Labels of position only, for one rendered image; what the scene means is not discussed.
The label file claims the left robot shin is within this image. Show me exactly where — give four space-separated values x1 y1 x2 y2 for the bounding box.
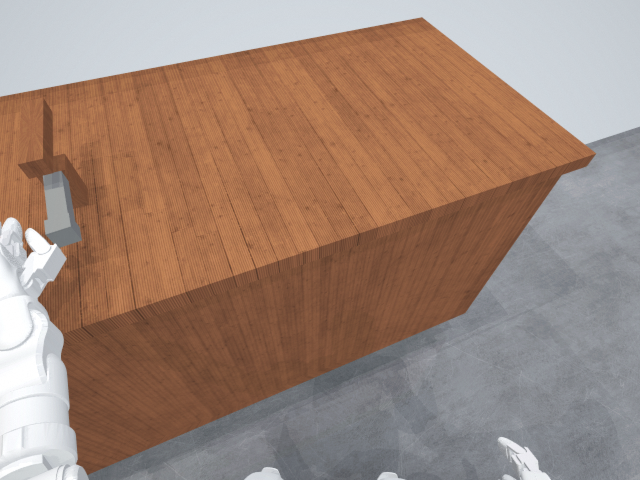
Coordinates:
261 467 281 477

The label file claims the tap lever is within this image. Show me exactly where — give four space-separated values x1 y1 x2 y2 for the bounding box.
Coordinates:
43 163 82 248

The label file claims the counter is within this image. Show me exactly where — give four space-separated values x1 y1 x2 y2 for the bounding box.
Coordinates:
0 17 596 475

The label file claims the left robot forearm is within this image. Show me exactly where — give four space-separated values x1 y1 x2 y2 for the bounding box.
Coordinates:
0 295 78 480

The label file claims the robot right hand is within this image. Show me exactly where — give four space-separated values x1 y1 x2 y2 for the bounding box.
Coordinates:
497 437 551 480

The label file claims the robot left hand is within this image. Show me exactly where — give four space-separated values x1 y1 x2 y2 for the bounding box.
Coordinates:
0 218 67 301

